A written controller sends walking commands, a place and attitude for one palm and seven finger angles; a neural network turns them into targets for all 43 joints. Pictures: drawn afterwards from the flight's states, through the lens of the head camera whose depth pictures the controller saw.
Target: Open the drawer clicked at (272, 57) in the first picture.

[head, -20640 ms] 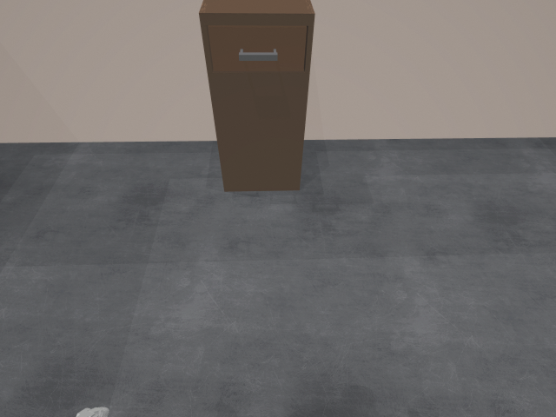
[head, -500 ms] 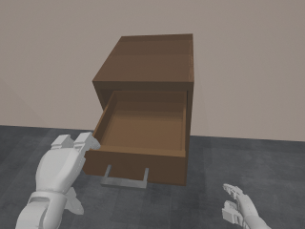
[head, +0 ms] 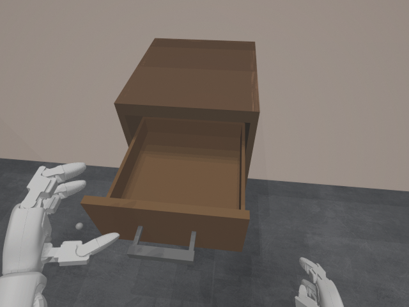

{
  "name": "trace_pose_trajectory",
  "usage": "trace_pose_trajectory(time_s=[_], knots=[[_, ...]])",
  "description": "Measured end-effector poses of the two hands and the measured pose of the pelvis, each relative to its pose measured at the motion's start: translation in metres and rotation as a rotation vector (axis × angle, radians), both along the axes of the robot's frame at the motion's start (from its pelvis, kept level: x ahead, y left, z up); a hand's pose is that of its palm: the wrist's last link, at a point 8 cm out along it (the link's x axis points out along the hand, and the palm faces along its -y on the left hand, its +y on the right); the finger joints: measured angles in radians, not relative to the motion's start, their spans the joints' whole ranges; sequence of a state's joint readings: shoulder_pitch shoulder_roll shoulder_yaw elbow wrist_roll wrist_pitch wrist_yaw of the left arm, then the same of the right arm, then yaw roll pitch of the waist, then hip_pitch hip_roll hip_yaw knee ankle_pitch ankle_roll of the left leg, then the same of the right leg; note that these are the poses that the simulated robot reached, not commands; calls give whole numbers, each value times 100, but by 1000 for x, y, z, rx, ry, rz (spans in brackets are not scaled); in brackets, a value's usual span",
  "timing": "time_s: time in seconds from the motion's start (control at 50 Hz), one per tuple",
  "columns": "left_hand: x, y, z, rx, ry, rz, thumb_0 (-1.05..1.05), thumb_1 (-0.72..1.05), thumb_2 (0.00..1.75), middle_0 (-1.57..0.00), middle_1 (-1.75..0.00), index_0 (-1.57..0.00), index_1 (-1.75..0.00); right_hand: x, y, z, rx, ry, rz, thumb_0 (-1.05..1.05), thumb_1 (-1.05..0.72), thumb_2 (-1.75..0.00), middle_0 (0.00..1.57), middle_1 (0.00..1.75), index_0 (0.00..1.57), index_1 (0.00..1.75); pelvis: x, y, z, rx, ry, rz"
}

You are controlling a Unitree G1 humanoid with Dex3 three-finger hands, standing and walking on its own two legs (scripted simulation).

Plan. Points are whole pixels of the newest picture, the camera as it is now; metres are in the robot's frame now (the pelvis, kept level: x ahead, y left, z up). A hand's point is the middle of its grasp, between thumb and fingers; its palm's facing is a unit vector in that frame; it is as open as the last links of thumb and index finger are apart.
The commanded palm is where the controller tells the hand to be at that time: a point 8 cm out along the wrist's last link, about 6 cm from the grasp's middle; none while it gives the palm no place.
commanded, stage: draw the hand back to the body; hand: left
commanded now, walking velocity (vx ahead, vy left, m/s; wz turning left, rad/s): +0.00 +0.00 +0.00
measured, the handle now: (163, 244) +0.25 +0.12 -0.04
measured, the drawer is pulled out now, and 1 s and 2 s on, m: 0.29 0.29 0.29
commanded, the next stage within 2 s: step back with the hand held close in 0.56 s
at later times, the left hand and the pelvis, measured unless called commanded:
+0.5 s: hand (56, 227) +0.18 +0.23 +0.15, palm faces +0.40 -0.83 -0.40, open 7.8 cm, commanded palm +0.13 +0.28 +0.18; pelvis +0.01 +0.00 +0.00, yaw +1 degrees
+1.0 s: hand (59, 234) +0.18 +0.23 +0.15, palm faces +0.27 -0.82 -0.51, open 7.4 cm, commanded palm +0.11 +0.28 +0.18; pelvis -0.02 +0.00 +0.00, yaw +0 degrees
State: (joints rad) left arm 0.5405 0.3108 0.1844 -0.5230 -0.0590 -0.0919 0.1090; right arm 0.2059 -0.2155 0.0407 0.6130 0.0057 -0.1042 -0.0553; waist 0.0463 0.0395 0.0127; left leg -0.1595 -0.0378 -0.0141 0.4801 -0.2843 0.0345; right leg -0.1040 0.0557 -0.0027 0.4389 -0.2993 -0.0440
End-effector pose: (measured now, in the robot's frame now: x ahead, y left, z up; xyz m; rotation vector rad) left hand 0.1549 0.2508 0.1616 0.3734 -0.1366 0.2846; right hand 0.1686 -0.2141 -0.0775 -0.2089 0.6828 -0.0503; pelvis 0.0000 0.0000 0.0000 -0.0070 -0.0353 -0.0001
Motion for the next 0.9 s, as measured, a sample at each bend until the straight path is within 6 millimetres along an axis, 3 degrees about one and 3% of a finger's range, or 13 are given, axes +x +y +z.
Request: trace_pose_trajectory(time_s=[0.3, 0.48, 0.72, 0.8, 0.9], knots=[[-6, 28, 10, 84, 15, 103, 0, 49, 73, -24, -56, -24, -56, 24, -2, 4, 20, -38, -29, 2, -91, -89, 20, 30, 21, 30, 9, 0, 0, 1, 18, 3], [-13, 22, 10, 70, 11, 119, 1, 77, 85, -21, -38, -22, -37, 31, 2, 4, 35, -49, 1, 2, -91, -89, 20, 30, 21, 30, 8, -4, -1, 3, 16, 14], [-14, 18, 15, 99, -1, 116, 1, 88, 89, -21, -31, -21, -30, 19, -9, 0, 33, -26, -11, 2, -91, -89, 20, 30, 21, 30, 4, -12, -1, 0, 19, 18], [-10, 20, 22, 151, -34, 98, 1, 89, 90, -21, -31, -21, -30, 10, -19, -2, 18, 7, -34, 2, -91, -89, 20, 30, 21, 30, 0, -12, -1, -7, 39, 15], [-7, 16, 15, 164, 11, 37, 1, 89, 90, -21, -30, -21, -30, -6, -32, -3, 0, 43, -104, 2, -91, -89, 20, 30, 21, 30, -8, -7, -1, -2, 59, 2]])
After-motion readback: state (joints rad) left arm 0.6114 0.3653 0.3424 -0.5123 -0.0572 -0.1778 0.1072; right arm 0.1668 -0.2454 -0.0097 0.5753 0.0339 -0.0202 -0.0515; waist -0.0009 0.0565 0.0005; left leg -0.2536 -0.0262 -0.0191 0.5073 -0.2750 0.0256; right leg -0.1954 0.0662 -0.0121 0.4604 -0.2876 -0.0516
